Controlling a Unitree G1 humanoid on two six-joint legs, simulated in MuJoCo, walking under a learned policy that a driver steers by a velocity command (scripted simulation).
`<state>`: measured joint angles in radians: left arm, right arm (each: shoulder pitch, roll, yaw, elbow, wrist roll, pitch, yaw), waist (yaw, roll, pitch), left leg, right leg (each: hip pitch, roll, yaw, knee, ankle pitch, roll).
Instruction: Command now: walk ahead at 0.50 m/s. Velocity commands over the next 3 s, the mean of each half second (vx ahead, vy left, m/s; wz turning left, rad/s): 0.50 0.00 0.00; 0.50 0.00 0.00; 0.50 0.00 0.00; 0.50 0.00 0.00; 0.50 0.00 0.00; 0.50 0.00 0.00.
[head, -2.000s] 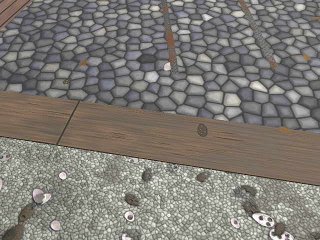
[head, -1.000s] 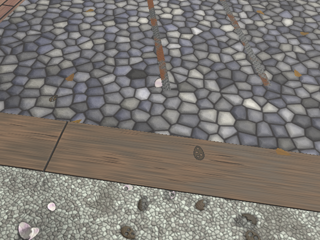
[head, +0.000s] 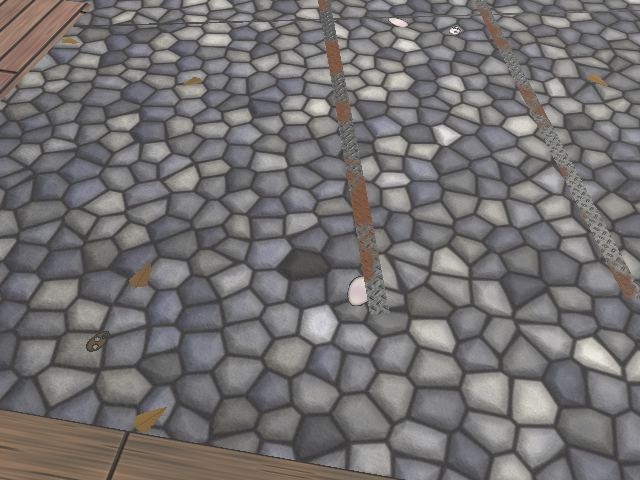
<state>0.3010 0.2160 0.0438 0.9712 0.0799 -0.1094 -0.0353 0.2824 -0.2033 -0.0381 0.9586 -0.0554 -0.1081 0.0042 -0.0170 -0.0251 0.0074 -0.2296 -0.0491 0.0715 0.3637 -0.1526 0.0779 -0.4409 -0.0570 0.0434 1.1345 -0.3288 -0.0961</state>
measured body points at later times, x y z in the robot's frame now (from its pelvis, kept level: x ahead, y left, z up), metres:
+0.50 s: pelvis +0.30 -0.05 -0.01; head +0.31 -0.05 +0.44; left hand +0.43 +0.20 -0.13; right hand +0.27 -0.28 -0.16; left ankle +0.12 +0.08 -0.65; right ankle +0.36 -0.13 -0.74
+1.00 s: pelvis +0.58 +0.00 -0.07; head +0.61 +0.02 +0.38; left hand +0.41 +0.17 -0.21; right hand +0.81 -0.18 -0.18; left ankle +0.76 +0.13 -0.80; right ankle +0.37 -0.13 -0.74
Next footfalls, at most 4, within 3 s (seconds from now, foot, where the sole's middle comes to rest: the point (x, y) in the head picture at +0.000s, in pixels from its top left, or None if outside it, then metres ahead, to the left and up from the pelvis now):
0.38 right None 0.41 -0.13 -0.78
1.04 left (266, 382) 0.78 0.14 -0.88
1.52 right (358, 296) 1.05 -0.10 -0.88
2.08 left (274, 215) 1.35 0.14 -0.88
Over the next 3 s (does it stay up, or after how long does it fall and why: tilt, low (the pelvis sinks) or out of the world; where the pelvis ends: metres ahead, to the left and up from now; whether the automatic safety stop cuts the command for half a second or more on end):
stays up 1.68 -0.01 -0.10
